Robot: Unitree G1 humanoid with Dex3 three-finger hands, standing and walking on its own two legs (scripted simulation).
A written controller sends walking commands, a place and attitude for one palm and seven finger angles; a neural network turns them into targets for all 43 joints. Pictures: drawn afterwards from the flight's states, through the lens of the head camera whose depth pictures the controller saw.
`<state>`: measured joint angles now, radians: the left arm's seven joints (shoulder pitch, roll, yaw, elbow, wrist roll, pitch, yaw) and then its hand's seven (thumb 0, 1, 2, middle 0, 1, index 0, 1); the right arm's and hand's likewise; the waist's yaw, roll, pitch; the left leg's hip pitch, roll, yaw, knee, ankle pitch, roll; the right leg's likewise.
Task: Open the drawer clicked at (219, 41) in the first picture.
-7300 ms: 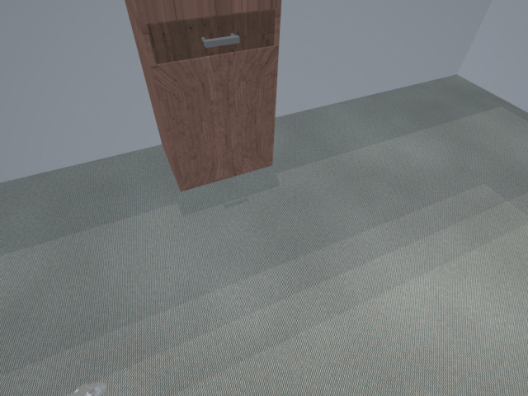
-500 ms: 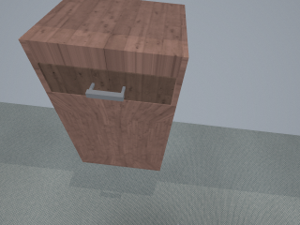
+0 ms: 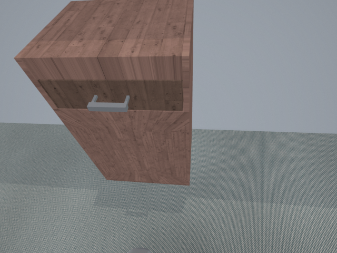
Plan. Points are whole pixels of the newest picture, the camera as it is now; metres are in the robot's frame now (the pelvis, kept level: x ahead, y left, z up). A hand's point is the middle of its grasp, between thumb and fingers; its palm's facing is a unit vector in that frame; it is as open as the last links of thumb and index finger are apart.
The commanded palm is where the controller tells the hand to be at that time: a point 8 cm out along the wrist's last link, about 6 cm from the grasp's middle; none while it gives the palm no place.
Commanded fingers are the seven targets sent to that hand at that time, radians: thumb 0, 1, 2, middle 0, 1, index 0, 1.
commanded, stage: come to a stop and stand still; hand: left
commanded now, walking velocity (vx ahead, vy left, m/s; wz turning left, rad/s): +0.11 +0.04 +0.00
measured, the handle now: (109, 102) +0.57 +0.26 -0.01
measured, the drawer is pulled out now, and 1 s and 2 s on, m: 0.00 0.00 0.00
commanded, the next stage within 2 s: look again from close up in 1.18 s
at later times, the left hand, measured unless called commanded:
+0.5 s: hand out of the picture -0.01 +0.22 -0.18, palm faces +0.02 -0.99 -0.17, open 7.4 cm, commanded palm none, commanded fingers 0.00 0.90 0.90 -0.20 -0.30 -0.20 -0.30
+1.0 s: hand out of the picture +0.08 +0.18 -0.18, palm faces +0.07 -0.98 -0.21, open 7.2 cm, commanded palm none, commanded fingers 0.00 0.90 0.90 -0.20 -0.30 -0.20 -0.30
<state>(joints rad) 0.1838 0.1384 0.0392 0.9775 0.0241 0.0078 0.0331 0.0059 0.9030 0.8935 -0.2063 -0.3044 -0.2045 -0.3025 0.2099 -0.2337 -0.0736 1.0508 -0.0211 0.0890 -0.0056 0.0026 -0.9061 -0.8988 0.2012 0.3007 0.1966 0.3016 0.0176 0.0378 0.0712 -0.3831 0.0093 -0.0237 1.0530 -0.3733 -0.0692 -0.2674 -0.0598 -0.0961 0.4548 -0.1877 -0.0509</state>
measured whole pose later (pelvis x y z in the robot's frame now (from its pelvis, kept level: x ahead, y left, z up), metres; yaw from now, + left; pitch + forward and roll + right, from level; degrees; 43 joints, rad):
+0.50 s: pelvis +0.00 +0.04 +0.00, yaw -1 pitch +1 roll +0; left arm 0.29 0.20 0.05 1.11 0.02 0.04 -0.01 0.01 0.91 0.89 -0.20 -0.30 -0.20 -0.30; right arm 0.36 -0.08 0.01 1.10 -0.03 -0.01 -0.05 0.00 -0.90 -0.90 0.21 0.30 0.20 0.30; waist 0.00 -0.05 0.01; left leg -0.07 0.01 0.02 0.31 -0.27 0.00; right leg -0.39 -0.04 -0.02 0.83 -0.35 0.04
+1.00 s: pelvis +0.05 +0.00 -0.01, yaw +1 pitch -1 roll +0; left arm 0.21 0.17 0.02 1.12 0.00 0.00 0.04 0.00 0.95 0.89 -0.20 -0.30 -0.20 -0.30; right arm 0.23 -0.15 -0.01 1.15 -0.01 0.00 -0.06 0.01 -0.93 -0.90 0.20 0.30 0.20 0.30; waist 0.00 0.00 0.02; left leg -0.12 0.07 0.08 0.45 -0.30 -0.04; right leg -0.11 0.02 -0.12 0.42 -0.31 -0.05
